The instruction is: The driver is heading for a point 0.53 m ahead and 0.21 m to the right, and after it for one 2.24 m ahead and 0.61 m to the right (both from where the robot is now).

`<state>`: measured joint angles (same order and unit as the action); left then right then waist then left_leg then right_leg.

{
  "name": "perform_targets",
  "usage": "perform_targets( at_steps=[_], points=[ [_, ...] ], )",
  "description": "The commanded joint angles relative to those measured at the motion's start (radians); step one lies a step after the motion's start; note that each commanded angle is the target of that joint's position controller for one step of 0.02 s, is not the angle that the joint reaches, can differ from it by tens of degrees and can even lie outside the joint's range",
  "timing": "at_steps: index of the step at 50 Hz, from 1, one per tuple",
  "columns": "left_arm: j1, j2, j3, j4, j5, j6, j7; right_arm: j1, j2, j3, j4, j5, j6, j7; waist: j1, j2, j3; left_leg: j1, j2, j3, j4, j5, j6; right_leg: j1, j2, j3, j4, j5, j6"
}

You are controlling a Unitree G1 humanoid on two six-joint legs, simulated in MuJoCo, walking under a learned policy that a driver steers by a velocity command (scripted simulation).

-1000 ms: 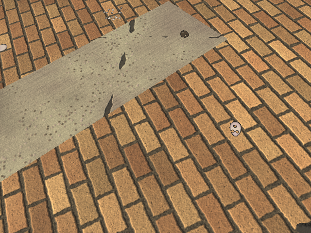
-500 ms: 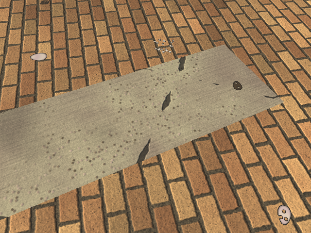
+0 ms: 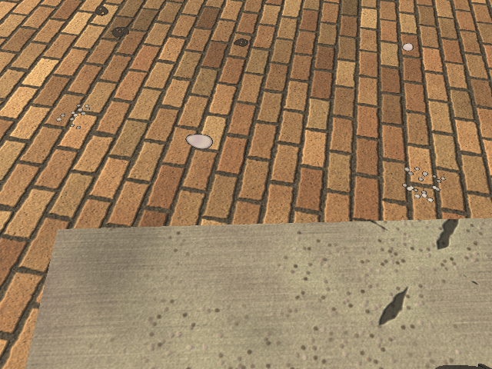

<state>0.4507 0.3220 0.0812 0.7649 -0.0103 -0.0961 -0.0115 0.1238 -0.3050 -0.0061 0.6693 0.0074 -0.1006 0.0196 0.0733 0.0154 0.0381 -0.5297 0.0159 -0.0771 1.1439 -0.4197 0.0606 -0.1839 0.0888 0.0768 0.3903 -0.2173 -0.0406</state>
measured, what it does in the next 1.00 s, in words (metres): walks ahead, turning right: left foot, then right foot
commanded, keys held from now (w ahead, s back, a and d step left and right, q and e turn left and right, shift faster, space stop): e+shift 0.40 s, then w+e+shift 0.28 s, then q+shift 0.32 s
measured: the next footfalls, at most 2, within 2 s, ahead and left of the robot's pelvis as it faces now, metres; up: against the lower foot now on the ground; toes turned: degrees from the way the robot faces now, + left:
left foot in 0.16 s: +0.35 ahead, +0.16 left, +0.00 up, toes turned -10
right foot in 0.58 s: +0.36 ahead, -0.12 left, +0.00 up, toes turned -36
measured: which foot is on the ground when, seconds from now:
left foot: up 0.00-0.14, down 0.16-0.60, up 0.62-1.00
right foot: down 0.00-0.16, up 0.18-0.56, down 0.58-1.00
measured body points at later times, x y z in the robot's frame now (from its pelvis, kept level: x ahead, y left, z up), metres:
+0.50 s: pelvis +0.28 +0.03 +0.00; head +0.31 -0.01 +0.44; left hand +0.57 +0.22 -0.07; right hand +0.27 -0.29 -0.12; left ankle +0.31 +0.17 -0.74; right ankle +0.33 -0.10 -0.71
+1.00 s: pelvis +0.52 -0.13 -0.02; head +0.54 -0.16 +0.43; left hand +0.75 +0.06 -0.12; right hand +0.54 -0.44 -0.11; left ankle +0.73 -0.18 -0.72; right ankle +0.33 -0.10 -0.74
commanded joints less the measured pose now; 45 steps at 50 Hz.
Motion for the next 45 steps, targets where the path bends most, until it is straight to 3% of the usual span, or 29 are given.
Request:
perform_targets(
  at_steps=[1, 2, 4, 6, 7, 8, 9, 10, 11, 12, 13, 15, 17, 20, 23, 25, 27, 28, 29, 30, 31, 32, 33, 34, 35, 37, 39, 42, 45],
  points=[
    [-0.171, 0.108, 0.014, -0.113, -0.027, -0.019, 0.009, 0.002, -0.008, 0.025, -0.098, -0.03, -0.038, 0.019, -0.126, -0.05, 0.084, -0.002, 0.085, -0.047, -0.305, 0.093, -0.033, -0.15, -0.252, 0.359, -0.227, 0.04, -0.214],
    [-0.188, 0.145, 0.028, -0.118, -0.025, -0.012, 0.015, -0.007, -0.016, 0.024, -0.096, -0.034, -0.048, 0.027, -0.128, -0.043, 0.076, 0.175, 0.041, -0.001, -0.411, 0.245, -0.047, -0.268, -0.203, 0.284, -0.223, 0.122, -0.181],
    [-0.118, 0.176, 0.042, -0.102, -0.021, -0.003, 0.02, 0.007, -0.059, -0.005, -0.08, -0.023, -0.045, 0.026, -0.125, -0.055, 0.043, 0.412, -0.017, 0.019, -0.49, 0.505, -0.08, -0.331, -0.186, 0.266, -0.199, 0.129, -0.129],
    [-0.073, 0.159, 0.039, -0.098, -0.027, 0.009, 0.02, 0.032, -0.105, -0.037, -0.077, -0.023, -0.026, 0.006, -0.148, -0.052, 0.02, 0.488, -0.019, 0.006, -0.553, 0.506, -0.076, -0.279, -0.149, 0.242, -0.056, 0.141, -0.054],
    [-0.059, 0.141, 0.036, -0.099, -0.03, 0.014, 0.02, 0.075, -0.122, -0.05, -0.075, -0.03, -0.022, -0.005, -0.183, -0.042, -0.015, 0.552, -0.005, 0.009, -0.592, 0.523, -0.067, -0.267, -0.107, 0.213, 0.093, 0.186, -0.006],
    [-0.055, 0.098, 0.023, -0.114, -0.024, 0.017, 0.02, 0.177, -0.151, -0.065, -0.071, -0.047, -0.021, -0.014, -0.238, -0.011, -0.116, 0.702, 0.085, -0.046, -0.572, 0.574, -0.035, -0.333, -0.058, 0.176, 0.331, 0.099, 0.049],
    [0.089, -0.01, -0.008, -0.116, -0.007, 0.029, 0.024, 0.243, -0.225, -0.077, -0.085, -0.059, -0.003, -0.025, -0.177, 0.272, -0.301, 0.847, 0.399, -0.351, -0.558, 0.826, 0.081, -0.429, 0.005, 0.09, 0.72, -0.472, 0.103],
    [0.202, 0.013, -0.016, -0.132, -0.043, 0.04, 0.031, 0.234, -0.254, -0.088, -0.078, -0.045, 0.027, -0.014, -0.118, 0.44, -0.424, 0.854, 0.483, -0.662, -0.688, 0.696, 0.177, -0.503, -0.032, 0.069, 0.944, -0.466, 0.121],
    [0.14, 0.06, -0.003, -0.123, -0.053, 0.057, 0.041, 0.161, -0.183, -0.076, -0.092, -0.029, 0.039, -0.016, -0.113, 0.288, -0.305, 0.753, 0.433, -0.586, -0.721, 0.593, 0.168, -0.574, -0.087, 0.044, 1.038, -0.383, 0.137],
    [0.068, 0.074, 0.003, -0.13, -0.044, 0.074, 0.05, 0.1, -0.13, -0.064, -0.092, -0.022, 0.046, -0.016, -0.106, 0.192, -0.199, 0.642, 0.404, -0.424, -0.727, 0.655, 0.153, -0.593, -0.116, -0.004, 1.058, -0.325, 0.139],
    [0.045, 0.082, 0.01, -0.125, -0.027, 0.093, 0.056, 0.041, -0.089, -0.055, -0.094, -0.029, 0.05, -0.014, -0.079, 0.123, -0.16, 0.538, 0.367, -0.302, -0.736, 0.74, 0.151, -0.55, -0.144, -0.019, 1.054, -0.295, 0.143],
    [0.02, 0.058, 0.015, -0.145, -0.017, 0.123, 0.052, -0.04, -0.072, -0.063, -0.07, -0.032, 0.045, -0.019, -0.027, 0.145, -0.103, 0.376, 0.324, -0.125, -0.792, 0.728, 0.136, -0.455, -0.203, -0.016, 0.94, -0.268, 0.135],
    [-0.08, 0.03, 0.009, -0.189, -0.012, 0.132, 0.048, -0.073, -0.086, -0.076, -0.045, -0.028, 0.034, -0.03, -0.036, 0.126, -0.071, 0.341, 0.312, -0.022, -0.837, 0.723, 0.138, -0.435, -0.214, -0.036, 0.765, -0.206, 0.129],
    [-0.129, 0.007, -0.001, -0.202, -0.006, 0.127, 0.015, -0.108, -0.123, -0.093, -0.024, -0.009, 0.037, -0.047, -0.036, 0.088, -0.122, 0.359, 0.299, 0.105, -0.834, 0.734, 0.122, -0.297, -0.208, -0.062, 0.491, 0.018, 0.09],
    [-0.189, 0.048, 0.01, -0.217, -0.025, 0.146, -0.021, -0.075, -0.167, -0.112, 0.003, 0.025, 0.031, -0.023, -0.053, 0.079, -0.125, 0.369, 0.329, 0.146, -0.899, 0.364, 0.104, -0.204, -0.202, -0.102, 0.398, 0.053, 0.039],
    [-0.258, 0.084, 0.017, -0.243, -0.026, 0.156, -0.027, -0.04, -0.196, -0.127, 0.021, 0.039, 0.026, -0.007, -0.068, 0.056, -0.065, 0.423, 0.347, 0.142, -0.923, 0.147, 0.096, -0.251, -0.2, -0.126, 0.367, -0.038, -0.002],
    [-0.3, 0.095, 0.017, -0.255, -0.021, 0.154, -0.028, 0.001, -0.215, -0.137, 0.041, 0.044, 0.034, 0.003, -0.075, 0.02, -0.01, 0.494, 0.364, 0.155, -0.901, 0.076, 0.085, -0.292, -0.193, -0.163, 0.332, -0.116, -0.043],
    [-0.256, 0.098, 0.021, -0.239, -0.022, 0.15, -0.025, -0.013, -0.217, -0.138, 0.043, 0.044, 0.04, 0.005, -0.04, 0.005, -0.01, 0.479, 0.341, 0.203, -0.832, 0.15, 0.067, -0.214, -0.166, -0.201, 0.28, -0.123, -0.068],
    [-0.127, 0.129, 0.042, -0.193, -0.026, 0.145, -0.017, -0.034, -0.197, -0.132, 0.039, 0.041, 0.046, 0.006, 0.027, -0.02, -0.049, 0.399, 0.281, 0.287, -0.645, 0.326, 0.036, -0.018, -0.109, -0.236, 0.223, -0.117, -0.1],
    [0.122, 0.24, 0.091, -0.116, -0.038, 0.14, -0.004, -0.068, -0.145, -0.112, 0.008, 0.022, 0.044, 0.001, 0.13, -0.169, -0.101, 0.151, 0.181, 0.357, -0.225, 0.401, -0.022, 0.291, -0.134, -0.052, 0.15, -0.163, -0.187],
    [0.119, 0.384, 0.111, -0.128, -0.037, 0.113, -0.007, -0.106, -0.049, -0.08, -0.083, 0.001, 0.02, -0.004, 0.069, -0.46, -0.082, -0.338, -0.039, 0.225, 0.096, -0.163, -0.089, 0.473, -0.316, 0.573, -0.083, -0.453, -0.366],
    [0.066, 0.267, 0.068, -0.183, -0.03, 0.067, -0.023, -0.186, -0.138, -0.087, -0.099, 0.014, -0.014, 0.005, 0.089, -0.278, -0.08, -0.484, -0.026, 0.009, 0.182, -0.141, -0.062, 0.475, -0.401, 0.732, -0.21, -0.551, -0.372],
    [0.031, 0.208, 0.044, -0.191, -0.021, 0.042, -0.027, -0.197, -0.173, -0.096, -0.105, 0.036, -0.039, 0.019, 0.056, -0.206, -0.04, -0.491, 0.006, -0.011, 0.151, -0.066, -0.03, 0.427, -0.421, 0.679, -0.209, -0.471, -0.343],
    [0.004, 0.18, 0.033, -0.199, -0.02, 0.033, -0.027, -0.155, -0.162, -0.092, -0.079, 0.022, -0.052, 0.022, 0.017, -0.105, -0.032, -0.422, 0.037, -0.022, 0.072, -0.001, -0.022, 0.362, -0.388, 0.587, -0.182, -0.388, -0.313],
    [-0.068, 0.148, 0.019, -0.204, -0.015, 0.036, -0.019, -0.112, -0.163, -0.094, -0.046, 0.0, -0.051, 0.023, -0.029, -0.06, 0.0, -0.355, 0.068, -0.008, -0.037, 0.082, -0.037, 0.291, -0.355, 0.45, -0.161, -0.178, -0.277],
    [-0.156, 0.123, -0.001, -0.222, 0.016, 0.038, 0.009, -0.059, -0.153, -0.093, -0.001, -0.015, -0.031, 0.031, -0.07, -0.087, -0.003, -0.219, 0.081, 0.045, -0.132, 0.197, -0.079, 0.198, -0.3, 0.252, -0.136, 0.3, -0.223],
    [-0.168, 0.145, 0.0, -0.208, 0.017, 0.045, 0.032, -0.061, -0.095, -0.073, 0.013, -0.018, -0.011, 0.036, -0.068, -0.065, -0.014, -0.138, 0.057, 0.103, -0.222, 0.315, -0.112, 0.127, -0.255, 0.098, -0.129, 0.583, -0.179],
    [-0.141, 0.143, -0.005, -0.165, 0.019, 0.047, 0.049, -0.135, -0.022, -0.035, 0.004, -0.004, -0.004, 0.051, -0.02, -0.075, 0.009, -0.003, 0.022, 0.152, -0.489, 0.567, -0.105, 0.039, -0.192, -0.062, -0.151, 0.572, -0.117],
    [-0.103, 0.145, -0.003, -0.113, 0.033, 0.034, 0.049, -0.148, -0.048, -0.04, -0.008, 0.013, -0.006, 0.071, 0.001, -0.083, 0.018, 0.059, 0.0, 0.116, -0.593, 0.697, -0.074, 0.054, -0.241, -0.1, -0.168, 0.464, -0.103]
  ],
)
